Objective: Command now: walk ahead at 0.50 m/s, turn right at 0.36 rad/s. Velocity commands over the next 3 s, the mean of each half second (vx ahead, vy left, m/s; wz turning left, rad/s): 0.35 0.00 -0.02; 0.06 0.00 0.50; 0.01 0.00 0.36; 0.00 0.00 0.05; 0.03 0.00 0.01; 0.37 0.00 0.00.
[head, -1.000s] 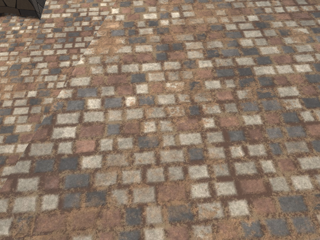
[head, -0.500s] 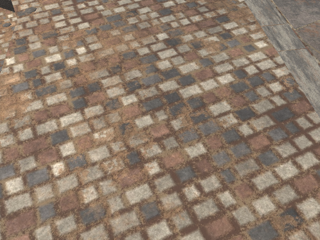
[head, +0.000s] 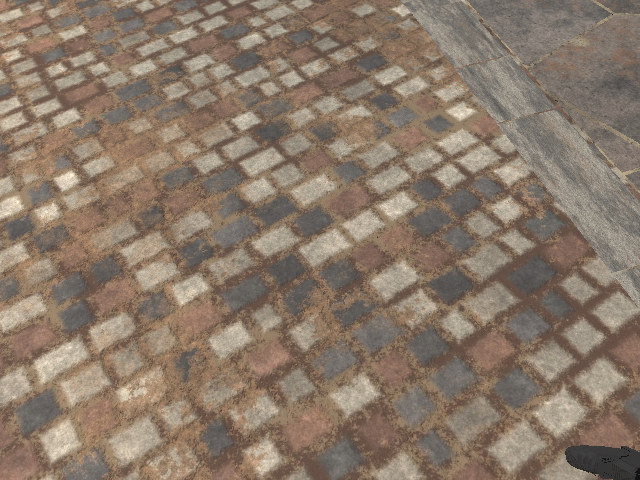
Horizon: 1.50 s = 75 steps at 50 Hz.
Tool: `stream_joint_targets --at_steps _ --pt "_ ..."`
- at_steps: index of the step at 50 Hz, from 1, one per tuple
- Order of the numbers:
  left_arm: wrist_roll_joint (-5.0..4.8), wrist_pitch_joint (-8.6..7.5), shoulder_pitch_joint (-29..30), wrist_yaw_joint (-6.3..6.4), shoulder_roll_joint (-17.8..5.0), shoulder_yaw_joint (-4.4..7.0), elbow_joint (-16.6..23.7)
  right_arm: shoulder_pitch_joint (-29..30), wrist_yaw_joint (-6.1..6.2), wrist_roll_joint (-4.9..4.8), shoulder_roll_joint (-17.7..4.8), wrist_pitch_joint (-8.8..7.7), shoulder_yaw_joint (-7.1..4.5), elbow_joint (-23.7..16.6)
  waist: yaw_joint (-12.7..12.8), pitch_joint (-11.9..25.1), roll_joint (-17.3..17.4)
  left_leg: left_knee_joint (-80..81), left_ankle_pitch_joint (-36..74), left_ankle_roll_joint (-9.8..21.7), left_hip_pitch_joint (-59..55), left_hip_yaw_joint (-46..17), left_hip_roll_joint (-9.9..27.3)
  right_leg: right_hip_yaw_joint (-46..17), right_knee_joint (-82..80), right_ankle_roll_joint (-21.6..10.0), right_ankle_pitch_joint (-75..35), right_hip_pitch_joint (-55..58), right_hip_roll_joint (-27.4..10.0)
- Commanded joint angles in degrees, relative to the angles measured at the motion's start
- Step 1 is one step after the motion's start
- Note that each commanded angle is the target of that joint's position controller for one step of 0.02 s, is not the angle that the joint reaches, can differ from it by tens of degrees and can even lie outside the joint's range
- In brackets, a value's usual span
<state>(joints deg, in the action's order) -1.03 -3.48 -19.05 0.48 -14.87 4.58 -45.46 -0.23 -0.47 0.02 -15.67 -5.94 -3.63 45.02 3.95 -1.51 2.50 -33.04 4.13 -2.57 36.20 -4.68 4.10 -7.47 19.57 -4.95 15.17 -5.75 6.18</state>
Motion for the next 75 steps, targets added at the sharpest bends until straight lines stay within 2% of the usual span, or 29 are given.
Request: stream_joint_targets --at_steps 1,4,6,7,8,9,11,14,17,25,28,29,30,31,32,34,41,47,49,50,51,52,54,59,68,71,73,74,75 --pt "-0.09 -0.45 -3.19 0.35 -8.0 1.89 1.33 5.97 -0.92 -0.33 -4.65 -1.47 -0.61 -5.08 0.99 0.42 -8.19 3.94 1.17 1.47 -5.11 1.99 -2.02 -9.27 -2.8 -7.18 -12.56 -1.12 -14.77" --pt "0.26 0.18 -3.07 0.72 -8.9 2.11 0.97 2.93 -1.33 -0.32 -6.62 -2.28 -1.16 -4.88 -1.2 0.56 -10.03 6.02 -6.42 4.29 -7.85 3.1 -2.85 -11.8 1.65 -6.1 -20.47 3.97 -17.13" --pt "0.63 0.33 -0.99 0.52 -6.95 1.16 2.1 -9.73 -0.95 0.67 -9.87 -2.73 -2.67 -1.82 -7.52 9.17 -8.4 6.18 -4.24 8.66 -26.7 1.76 -0.94 -8.09 16.63 -3.48 -31.17 0.79 -12.13" --pt "1.69 0.06 -4.0 0.57 -4.47 0.11 3.03 -19.11 -0.84 1.08 -13.68 -2.59 -3.54 -0.76 -9.36 18.27 0.37 4.12 -3.45 13.71 -44.61 -11.61 9.29 -3.65 34.29 -0.75 -15.49 -11.17 -6.46" --pt "-0.49 -0.77 -11.7 0.33 -1.73 -0.66 2.48 -23.53 -1.62 0.55 -15.11 -1.87 -4.19 2.3 -6.65 22.0 18.1 13.24 -18.53 21.53 -57.51 -37.27 18.66 -1.24 50.25 2.65 17.77 -30.26 0.26" --pt "-1.26 -1.08 -7.53 0.35 -7.39 0.16 1.99 -22.04 -1.79 -1.16 -9.58 -1.71 -2.77 1.68 -8.56 15.47 9.47 16.25 -31.59 19.24 -54.32 -38.36 17.47 -4.59 55.61 2.32 17.05 -37.37 -3.31" --pt "-0.06 -1.13 2.85 0.52 -8.6 0.59 4.12 -12.86 -1.49 -0.01 -6.14 -0.86 -1.23 -0.36 -7.03 3.35 -0.44 16.98 -10.18 15.93 -37.29 -21.5 13.4 -0.19 53.32 2.98 8.44 -35.78 -7.62" --pt "1.64 -0.84 2.0 0.68 -5.54 0.61 4.75 -10.97 -1.54 0.71 -4.07 -0.79 -0.04 0.47 -3.04 4.21 1.8 16.29 22.58 15.65 -28.54 -10.15 8.12 2.5 43.75 5.05 6.51 -26.78 -10.18" --pt "1.67 -0.36 3.64 1.14 -2.74 -0.31 5.63 -11.68 -0.48 0.22 -7.85 -0.11 -1.01 1.72 -2.53 6.48 2.99 15.75 33.68 16.45 -27.45 -5.64 6.7 4.71 32.09 7.19 2.54 -23.83 -8.76" --pt "0.92 1.04 14.7 1.31 -4.84 0.0 8.31 -14.94 1.52 -1.67 -10.1 4.06 -2.39 2.2 -5.61 5.54 4.31 12.55 13.21 13.53 -26.92 -10.1 5.52 3.25 14.88 7.76 -7.09 -19.56 -4.91" --pt "1.01 -0.22 11.04 0.85 -6.52 0.88 7.27 -11.52 2.16 -1.97 -9.46 4.96 -2.36 0.35 -2.31 5.69 4.34 7.07 2.89 10.73 -25.73 -13.74 2.93 3.24 2.42 5.65 -13.4 -10.97 -5.03" --pt "1.91 -0.61 8.94 1.2 -8.96 1.51 7.15 -12.14 2.23 -1.42 -7.25 4.93 -1.69 -0.57 -2.33 8.41 1.57 1.54 -3.73 8.11 -21.66 -12.53 0.15 -0.13 1.29 3.08 -22.27 -2.65 -11.01" --pt "2.81 -0.17 6.78 2.02 -12.47 2.17 7.76 -14.66 2.04 0.15 -3.4 4.67 -0.64 -1.61 -3.51 12.5 -10.04 -11.89 -26.34 4.84 -11.82 -6.39 -5.96 -9.78 4.72 -2.35 -45.3 8.61 -23.7" --pt "3.23 0.89 5.71 1.69 -11.77 2.07 7.32 -20.14 1.98 -0.67 -4.2 4.59 -0.62 -2.01 -4.9 16.5 -19.88 -23.0 -47.15 2.25 -2.64 -1.03 -9.41 -21.37 4.16 -11.58 -48.71 12.49 -33.21" --pt "2.46 1.22 6.83 1.45 -8.9 1.41 8.08 -20.51 1.95 -0.87 -8.93 5.09 -1.88 -0.83 -4.34 14.9 -13.53 -31.54 -44.35 0.53 -0.83 -2.03 -6.1 -20.6 2.57 -12.3 -41.19 9.86 -31.26" --pt "2.08 1.54 11.87 1.37 -6.42 0.5 8.78 -17.39 2.47 -1.32 -10.05 7.23 -2.94 -0.68 -5.16 9.55 -8.33 -36.16 -36.7 -1.68 0.5 -0.92 -3.55 -9.57 1.29 -8.3 -29.71 2.84 -24.51" --pt "2.27 2.56 14.31 2.25 -8.82 1.27 7.21 -12.28 1.62 -0.94 -5.39 8.94 -1.63 -5.7 -4.33 7.41 -11.25 -22.27 -26.06 -2.64 -7.67 3.89 -1.15 3.06 -2.9 -8.81 -22.18 -5.08 -22.02" --pt "0.55 3.19 14.23 1.65 -11.77 2.24 5.84 -12.11 -0.34 -0.87 -7.15 9.29 -2.19 -7.7 -4.85 7.77 -11.82 -5.45 -21.66 1.68 -17.41 7.9 -2.05 5.9 0.6 -6.11 -17.87 -4.42 -24.47" --pt "-0.26 3.49 12.05 1.51 -10.1 2.0 4.22 -16.01 -0.32 -0.47 -8.16 9.33 -3.01 -6.36 -6.26 7.27 -8.76 5.5 -13.79 5.1 -26.3 7.86 -4.19 9.89 7.71 -0.6 -9.79 -9.21 -21.6" --pt "1.03 3.66 9.78 1.1 -7.12 1.32 3.87 -17.18 0.53 -0.38 -13.02 9.23 -4.37 -6.76 -5.02 5.72 3.82 11.9 -0.74 9.09 -32.58 -5.75 4.54 16.04 21.01 5.23 2.02 -19.23 -15.96" --pt "3.07 3.53 12.63 1.24 -5.72 0.68 7.35 -15.89 1.01 0.48 -18.72 8.93 -5.02 -9.17 -4.67 3.63 17.19 13.32 12.74 19.96 -34.1 -24.86 18.16 15.62 34.87 9.72 23.45 -34.84 -7.11" --pt "2.39 3.27 17.7 1.74 -7.94 1.37 8.41 -17.59 0.55 2.37 -16.79 7.51 -4.61 -9.28 -8.9 7.2 10.79 15.1 7.84 23.69 -30.41 -25.84 18.32 6.09 44.25 8.94 23.99 -34.49 -6.73" --pt "1.12 3.71 15.1 2.36 -9.05 2.19 6.67 -11.1 0.82 0.89 -13.71 5.97 -3.81 -9.66 -4.68 4.82 5.59 14.61 -0.67 16.92 -28.48 -16.66 11.39 3.63 45.9 7.38 13.05 -35.0 -8.34" --pt "1.1 3.68 11.58 2.29 -7.93 2.14 4.95 -9.3 2.2 0.08 -9.15 6.29 -1.87 -10.67 -3.28 7.8 4.73 13.34 4.62 14.95 -28.64 -11.28 7.5 4.2 43.97 8.89 3.6 -29.67 -7.07" --pt "0.52 3.21 13.35 0.71 -7.07 0.77 5.56 -9.54 1.38 0.47 -9.66 7.0 -1.41 -9.3 -5.95 4.67 6.26 12.1 -1.78 16.16 -25.46 -14.76 7.4 5.51 20.19 8.8 6.02 -16.34 -7.42" --pt "0.96 2.38 10.05 0.07 -5.81 0.27 4.3 -8.3 1.2 -0.43 -7.74 6.99 -0.44 -8.32 -2.99 4.54 4.12 9.43 -1.68 12.97 -23.49 -14.26 4.78 6.26 2.28 6.9 -7.57 -6.38 -7.1" --pt "2.48 2.11 8.76 0.43 -11.91 1.18 4.7 -12.59 0.98 1.35 -5.5 5.91 0.29 -7.97 -6.26 7.56 -6.16 3.68 -13.67 7.05 -18.14 -8.83 -1.87 -2.31 3.62 2.57 -27.53 3.33 -17.02" --pt "2.31 2.25 11.44 0.17 -10.32 0.7 3.94 -13.57 0.84 1.21 -4.47 5.61 0.4 -7.63 -8.25 7.47 -12.51 4.42 -20.87 4.48 -20.19 -3.41 -5.15 -4.25 3.41 -1.94 -22.45 -2.02 -18.69" --pt "2.08 2.08 13.68 -0.22 -6.83 -0.21 4.88 -11.8 0.94 1.6 -6.07 5.66 0.21 -7.02 -6.91 6.22 -10.98 5.11 -19.55 3.08 -22.74 -3.0 -4.47 -3.73 2.08 -2.01 -14.7 -5.02 -17.09"
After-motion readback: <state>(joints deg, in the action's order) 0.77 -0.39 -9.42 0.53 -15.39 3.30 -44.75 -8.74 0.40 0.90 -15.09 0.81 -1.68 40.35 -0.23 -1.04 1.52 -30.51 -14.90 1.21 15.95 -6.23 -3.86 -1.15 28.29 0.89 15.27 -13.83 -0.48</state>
